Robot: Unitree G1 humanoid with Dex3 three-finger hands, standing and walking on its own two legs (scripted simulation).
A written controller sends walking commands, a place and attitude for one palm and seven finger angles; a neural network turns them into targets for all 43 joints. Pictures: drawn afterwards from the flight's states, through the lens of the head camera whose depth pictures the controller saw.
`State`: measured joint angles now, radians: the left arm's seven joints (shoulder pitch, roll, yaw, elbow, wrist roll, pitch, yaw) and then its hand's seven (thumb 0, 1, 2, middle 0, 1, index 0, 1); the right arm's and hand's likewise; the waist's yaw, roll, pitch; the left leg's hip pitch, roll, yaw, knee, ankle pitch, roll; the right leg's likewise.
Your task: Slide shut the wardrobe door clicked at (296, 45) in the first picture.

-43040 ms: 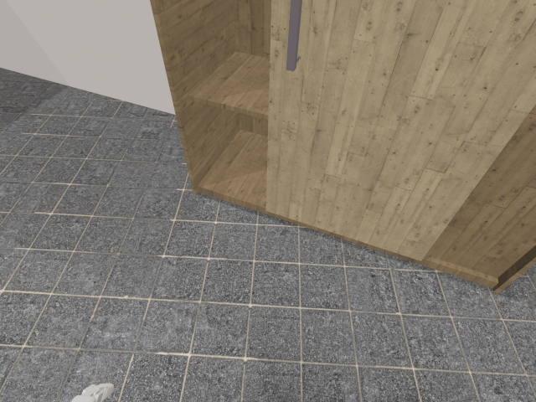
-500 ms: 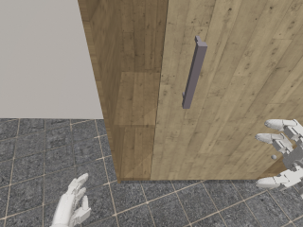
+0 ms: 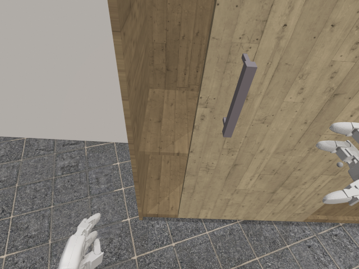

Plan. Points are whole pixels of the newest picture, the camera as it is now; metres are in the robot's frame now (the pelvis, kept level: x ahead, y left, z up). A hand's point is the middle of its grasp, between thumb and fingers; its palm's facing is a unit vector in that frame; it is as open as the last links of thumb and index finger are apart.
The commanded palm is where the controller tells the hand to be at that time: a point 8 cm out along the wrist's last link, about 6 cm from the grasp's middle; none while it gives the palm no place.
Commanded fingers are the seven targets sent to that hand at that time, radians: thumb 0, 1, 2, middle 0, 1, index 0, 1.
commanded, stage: raise the hand with hooked fingers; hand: right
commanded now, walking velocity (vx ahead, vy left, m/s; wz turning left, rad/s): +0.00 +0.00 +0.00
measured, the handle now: (235, 98) +0.50 -0.13 +0.14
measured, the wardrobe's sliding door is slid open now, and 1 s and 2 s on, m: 0.19 0.19 0.19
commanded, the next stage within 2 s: move the hooked fingers beside the handle in 0.32 s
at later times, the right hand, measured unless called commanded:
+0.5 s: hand (343, 168) +0.27 -0.28 +0.17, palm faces +0.08 +0.99 -0.08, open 14.0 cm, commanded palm +0.24 -0.32 +0.17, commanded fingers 0.00 0.50 -0.30 0.30 1.20 0.30 1.20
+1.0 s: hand (304, 144) +0.33 -0.23 +0.17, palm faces +0.04 +1.00 -0.06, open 14.0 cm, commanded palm +0.30 -0.28 +0.16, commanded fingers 0.00 0.50 -0.30 0.30 1.20 0.30 1.20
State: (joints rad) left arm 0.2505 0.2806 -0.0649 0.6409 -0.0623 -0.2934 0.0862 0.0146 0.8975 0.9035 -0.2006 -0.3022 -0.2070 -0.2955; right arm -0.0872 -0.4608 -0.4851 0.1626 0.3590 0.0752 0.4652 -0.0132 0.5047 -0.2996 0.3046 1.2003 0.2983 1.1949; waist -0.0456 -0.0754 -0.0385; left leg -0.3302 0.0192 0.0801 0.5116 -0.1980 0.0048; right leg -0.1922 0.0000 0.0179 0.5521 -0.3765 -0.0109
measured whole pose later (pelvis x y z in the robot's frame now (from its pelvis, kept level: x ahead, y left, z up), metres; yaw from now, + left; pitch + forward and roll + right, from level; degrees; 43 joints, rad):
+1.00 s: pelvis -0.01 +0.00 +0.00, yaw +0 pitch +1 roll +0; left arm 0.24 0.26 -0.07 0.67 -0.06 -0.27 0.10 0.01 0.90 0.90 -0.20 -0.30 -0.21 -0.30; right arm -0.27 -0.37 -0.35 0.26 0.28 0.06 0.33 -0.01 0.51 -0.30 0.30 1.20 0.30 1.20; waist -0.03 -0.06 -0.03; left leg -0.33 0.03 0.07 0.49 -0.18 0.00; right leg -0.19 0.01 0.01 0.52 -0.35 -0.01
